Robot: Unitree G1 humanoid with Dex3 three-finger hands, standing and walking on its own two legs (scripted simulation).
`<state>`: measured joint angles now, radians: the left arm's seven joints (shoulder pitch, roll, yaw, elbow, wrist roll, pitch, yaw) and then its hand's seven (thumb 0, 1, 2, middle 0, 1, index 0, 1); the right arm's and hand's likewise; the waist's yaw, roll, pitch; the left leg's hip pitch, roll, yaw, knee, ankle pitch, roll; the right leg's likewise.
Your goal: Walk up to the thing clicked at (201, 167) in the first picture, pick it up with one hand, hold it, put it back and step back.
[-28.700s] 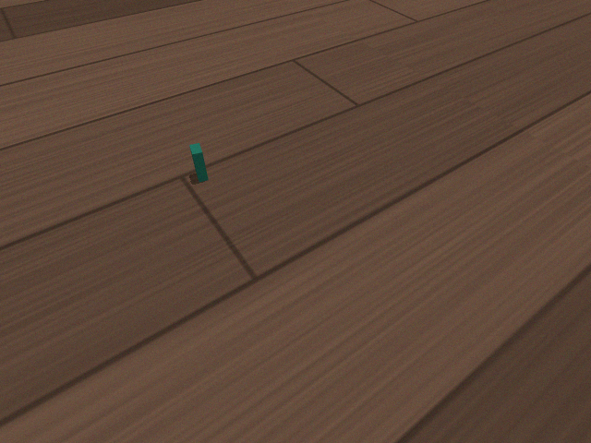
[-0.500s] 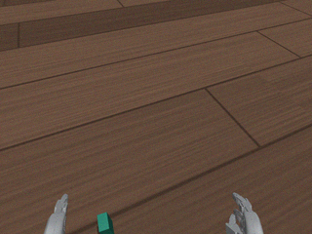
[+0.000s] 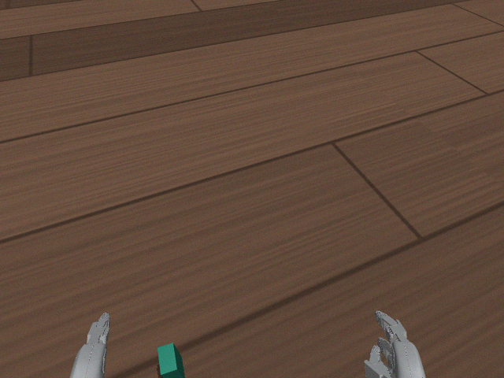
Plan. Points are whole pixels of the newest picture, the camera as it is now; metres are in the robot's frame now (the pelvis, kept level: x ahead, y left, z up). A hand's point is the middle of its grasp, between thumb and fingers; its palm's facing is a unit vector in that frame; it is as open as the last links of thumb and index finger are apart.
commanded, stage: stand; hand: left
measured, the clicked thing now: (172, 364) +0.30 +0.24 -0.64
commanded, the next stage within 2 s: none
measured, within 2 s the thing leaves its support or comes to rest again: neither
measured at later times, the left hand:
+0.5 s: hand out of the picture +0.08 +0.24 -0.11, palm faces -0.03 -0.93 -0.36, open 8.1 cm
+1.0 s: hand out of the picture +0.02 +0.25 -0.10, palm faces -0.04 -0.93 -0.36, open 7.4 cm
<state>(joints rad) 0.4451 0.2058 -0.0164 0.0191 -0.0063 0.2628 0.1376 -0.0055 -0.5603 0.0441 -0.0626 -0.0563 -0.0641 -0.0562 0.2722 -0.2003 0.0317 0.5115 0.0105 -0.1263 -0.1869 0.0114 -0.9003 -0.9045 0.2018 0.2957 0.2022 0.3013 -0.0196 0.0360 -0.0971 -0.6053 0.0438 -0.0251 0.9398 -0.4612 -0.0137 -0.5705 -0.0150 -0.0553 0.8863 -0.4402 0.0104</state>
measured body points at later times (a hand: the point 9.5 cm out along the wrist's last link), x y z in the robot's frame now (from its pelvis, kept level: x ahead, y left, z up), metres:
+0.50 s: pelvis -0.01 +0.00 +0.03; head -0.01 +0.01 +0.48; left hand +0.08 +0.29 -0.09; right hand +0.08 -0.29 -0.09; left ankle +0.01 +0.12 -0.69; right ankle +0.00 -0.13 -0.69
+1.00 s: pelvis -0.03 +0.00 +0.05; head -0.03 -0.01 +0.50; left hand +0.02 +0.30 -0.08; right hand +0.02 -0.28 -0.09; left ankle +0.01 +0.12 -0.69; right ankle +0.00 -0.13 -0.69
